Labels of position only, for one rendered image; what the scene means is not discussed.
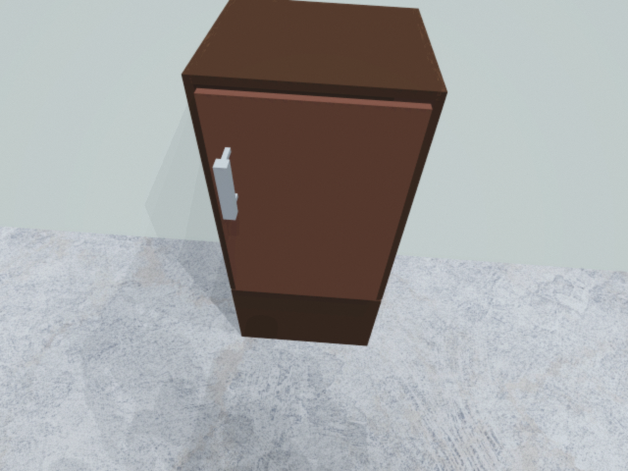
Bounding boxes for cupboard door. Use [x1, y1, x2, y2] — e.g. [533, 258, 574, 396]
[194, 88, 433, 300]

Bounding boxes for handle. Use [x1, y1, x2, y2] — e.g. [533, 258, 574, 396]
[213, 147, 238, 220]

